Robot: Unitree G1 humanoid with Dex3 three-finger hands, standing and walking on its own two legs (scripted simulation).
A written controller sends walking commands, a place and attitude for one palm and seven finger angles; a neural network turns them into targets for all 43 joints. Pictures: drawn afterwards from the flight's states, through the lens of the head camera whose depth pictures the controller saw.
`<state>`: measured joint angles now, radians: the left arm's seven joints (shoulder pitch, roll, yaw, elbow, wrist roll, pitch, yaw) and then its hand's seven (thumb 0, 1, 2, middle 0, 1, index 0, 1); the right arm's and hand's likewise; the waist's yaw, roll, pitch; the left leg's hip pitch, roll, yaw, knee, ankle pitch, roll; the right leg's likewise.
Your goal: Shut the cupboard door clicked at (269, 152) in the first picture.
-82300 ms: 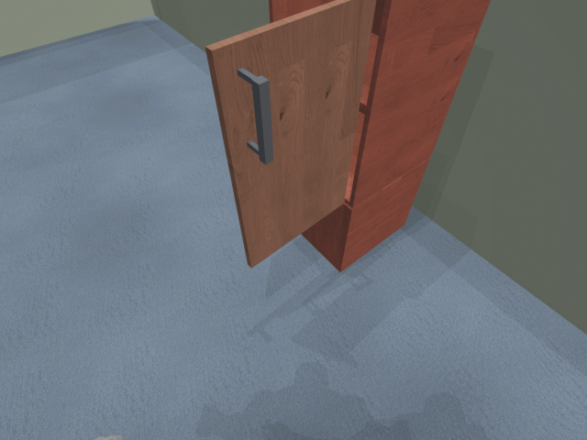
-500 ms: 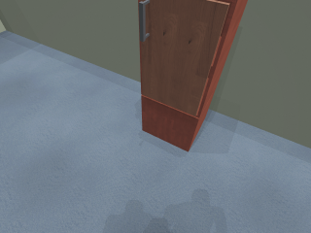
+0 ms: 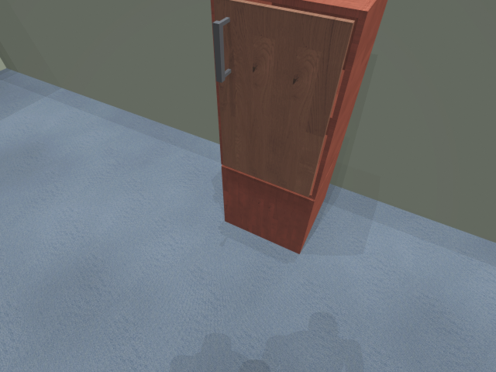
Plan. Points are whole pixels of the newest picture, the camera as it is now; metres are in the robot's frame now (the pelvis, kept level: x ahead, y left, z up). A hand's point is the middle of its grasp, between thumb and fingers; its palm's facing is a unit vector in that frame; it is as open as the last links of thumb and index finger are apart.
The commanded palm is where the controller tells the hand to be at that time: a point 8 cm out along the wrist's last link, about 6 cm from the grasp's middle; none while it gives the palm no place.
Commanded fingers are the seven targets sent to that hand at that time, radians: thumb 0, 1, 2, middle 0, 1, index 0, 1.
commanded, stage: let the arm hang, fingers relaxed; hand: left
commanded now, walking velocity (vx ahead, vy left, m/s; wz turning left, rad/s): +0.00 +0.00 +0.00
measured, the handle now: (223, 50) +0.88 +0.11 +0.12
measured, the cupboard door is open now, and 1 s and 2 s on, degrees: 0 0 0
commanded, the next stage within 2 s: look to check the result in 0.08 s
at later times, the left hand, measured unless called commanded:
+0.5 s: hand out of the picture -0.01 +0.16 -0.17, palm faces +0.05 -0.98 -0.18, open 7.4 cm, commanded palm none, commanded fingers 0.00 0.90 0.90 -0.20 -0.30 -0.20 -0.30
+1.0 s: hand out of the picture +0.01 +0.15 -0.17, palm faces +0.04 -0.98 -0.19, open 7.4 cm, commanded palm none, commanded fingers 0.00 0.90 0.90 -0.20 -0.30 -0.20 -0.30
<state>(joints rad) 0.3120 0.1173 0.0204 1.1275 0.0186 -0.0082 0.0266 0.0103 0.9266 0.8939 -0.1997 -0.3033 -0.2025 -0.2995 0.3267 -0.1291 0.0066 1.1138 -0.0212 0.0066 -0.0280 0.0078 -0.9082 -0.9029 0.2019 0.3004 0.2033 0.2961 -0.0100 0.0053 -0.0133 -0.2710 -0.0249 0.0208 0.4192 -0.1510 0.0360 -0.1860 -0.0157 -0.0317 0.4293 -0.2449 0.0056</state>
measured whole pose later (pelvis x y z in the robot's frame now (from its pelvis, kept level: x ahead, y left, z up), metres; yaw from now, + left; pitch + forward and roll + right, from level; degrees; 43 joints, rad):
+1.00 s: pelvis +0.03 -0.02 +0.00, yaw +0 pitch -1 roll +0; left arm 0.32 0.14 0.02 1.16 0.01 -0.02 0.03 0.00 0.91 0.89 -0.20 -0.30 -0.20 -0.30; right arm 0.28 -0.15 0.01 1.14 -0.02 0.01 -0.03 0.00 -0.91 -0.90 0.20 0.30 0.20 0.30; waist -0.01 0.01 0.02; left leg -0.19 0.00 0.01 0.39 -0.19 0.01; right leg -0.09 0.01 -0.04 0.37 -0.26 -0.02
